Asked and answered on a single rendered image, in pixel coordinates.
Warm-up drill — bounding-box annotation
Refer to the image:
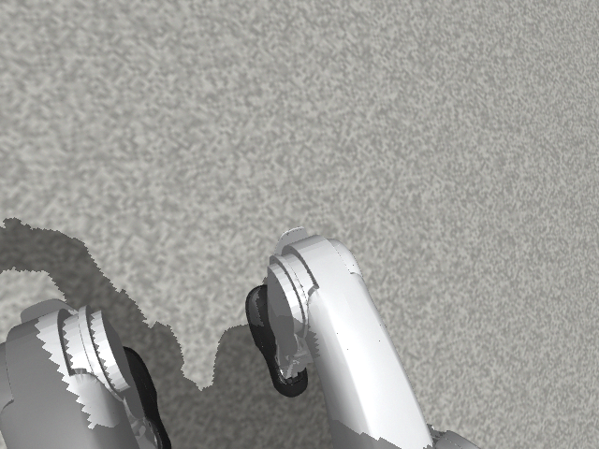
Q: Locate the right robot foot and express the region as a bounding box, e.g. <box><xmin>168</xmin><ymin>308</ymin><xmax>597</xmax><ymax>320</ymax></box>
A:
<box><xmin>245</xmin><ymin>284</ymin><xmax>308</xmax><ymax>398</ymax></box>

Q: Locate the right robot hand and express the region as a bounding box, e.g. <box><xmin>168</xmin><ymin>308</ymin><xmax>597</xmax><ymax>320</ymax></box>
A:
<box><xmin>427</xmin><ymin>424</ymin><xmax>480</xmax><ymax>449</ymax></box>

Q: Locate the left robot foot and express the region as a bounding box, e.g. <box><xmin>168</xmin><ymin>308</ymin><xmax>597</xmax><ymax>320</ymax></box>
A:
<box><xmin>123</xmin><ymin>346</ymin><xmax>171</xmax><ymax>449</ymax></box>

